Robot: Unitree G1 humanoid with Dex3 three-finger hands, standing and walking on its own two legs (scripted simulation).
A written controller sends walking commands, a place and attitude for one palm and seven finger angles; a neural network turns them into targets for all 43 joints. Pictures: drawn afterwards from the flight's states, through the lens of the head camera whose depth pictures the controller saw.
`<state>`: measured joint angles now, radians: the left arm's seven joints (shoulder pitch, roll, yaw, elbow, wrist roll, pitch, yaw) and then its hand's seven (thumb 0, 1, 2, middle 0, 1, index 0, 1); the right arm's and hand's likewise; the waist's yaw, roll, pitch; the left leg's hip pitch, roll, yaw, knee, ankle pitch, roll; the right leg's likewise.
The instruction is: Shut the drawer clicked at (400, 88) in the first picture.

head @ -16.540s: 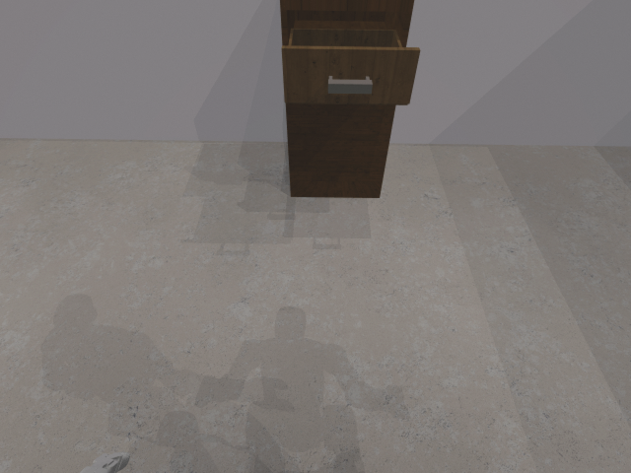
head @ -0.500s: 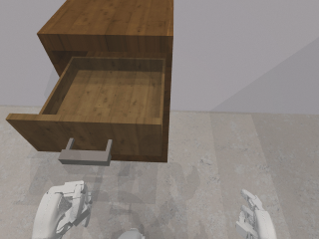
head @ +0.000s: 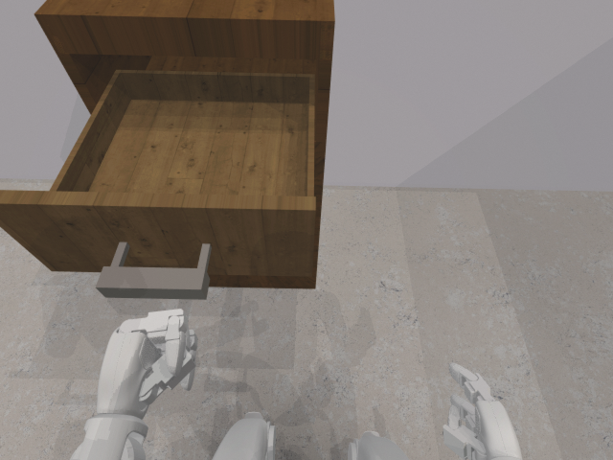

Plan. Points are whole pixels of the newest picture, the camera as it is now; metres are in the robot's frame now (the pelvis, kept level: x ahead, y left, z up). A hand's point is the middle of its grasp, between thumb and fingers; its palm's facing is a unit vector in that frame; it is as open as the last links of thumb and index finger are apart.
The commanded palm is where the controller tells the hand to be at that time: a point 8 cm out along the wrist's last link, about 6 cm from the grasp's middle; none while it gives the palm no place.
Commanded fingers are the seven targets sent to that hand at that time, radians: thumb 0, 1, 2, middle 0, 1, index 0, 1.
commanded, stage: bring the fist close to the handle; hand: left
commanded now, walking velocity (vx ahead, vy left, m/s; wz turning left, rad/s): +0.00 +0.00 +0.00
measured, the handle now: (159, 266) +0.34 +0.20 +0.06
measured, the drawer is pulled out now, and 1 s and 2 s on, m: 0.30 0.28 0.15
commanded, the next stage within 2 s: push the drawer shut in 0.30 s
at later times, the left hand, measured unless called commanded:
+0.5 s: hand (187, 359) +0.23 +0.14 +0.06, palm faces +0.01 -1.00 -0.05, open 3.3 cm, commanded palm +0.21 +0.20 +0.06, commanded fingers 0.00 0.90 0.90 -1.40 -1.60 -1.40 -1.60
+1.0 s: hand (189, 321) +0.27 +0.15 +0.05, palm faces -0.01 -1.00 -0.06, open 2.8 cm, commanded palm +0.27 +0.21 +0.06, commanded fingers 0.00 0.90 0.90 -1.40 -1.60 -1.40 -1.60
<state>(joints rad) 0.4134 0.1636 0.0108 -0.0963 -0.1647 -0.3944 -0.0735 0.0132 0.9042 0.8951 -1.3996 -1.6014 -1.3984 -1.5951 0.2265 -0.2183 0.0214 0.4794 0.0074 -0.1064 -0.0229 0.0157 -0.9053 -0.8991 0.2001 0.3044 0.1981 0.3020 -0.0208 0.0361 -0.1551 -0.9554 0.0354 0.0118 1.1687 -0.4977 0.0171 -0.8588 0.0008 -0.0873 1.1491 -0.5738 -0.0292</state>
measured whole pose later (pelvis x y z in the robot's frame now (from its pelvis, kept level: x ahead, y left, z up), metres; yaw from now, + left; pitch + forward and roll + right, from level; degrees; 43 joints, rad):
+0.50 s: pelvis +0.00 -0.01 +0.00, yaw +1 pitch +16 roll -2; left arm 0.44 0.18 0.01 -0.12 -0.17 -0.42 -0.08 0.01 0.90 0.90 -1.40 -1.60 -1.40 -1.60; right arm 0.22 -0.23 0.02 0.46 0.01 -0.08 -0.03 0.01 -0.91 -0.90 0.20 0.30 0.20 0.30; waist -0.02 0.05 -0.16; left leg -0.96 0.04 -0.01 1.17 -0.50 0.01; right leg -0.85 0.01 -0.11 1.15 -0.58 -0.04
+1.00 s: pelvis +0.00 -0.01 +0.00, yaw +1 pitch +17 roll -2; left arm 0.17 0.22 0.08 0.12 -0.21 -0.42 -0.15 -0.04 0.75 0.89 -1.40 -1.60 -1.40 -1.60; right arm 0.21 -0.26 0.02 0.55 0.02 -0.09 -0.04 0.01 -0.91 -0.90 0.20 0.30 0.20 0.30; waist -0.02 0.04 -0.14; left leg -0.96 0.04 -0.01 1.15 -0.48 0.00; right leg -0.86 0.01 -0.11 1.13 -0.57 -0.04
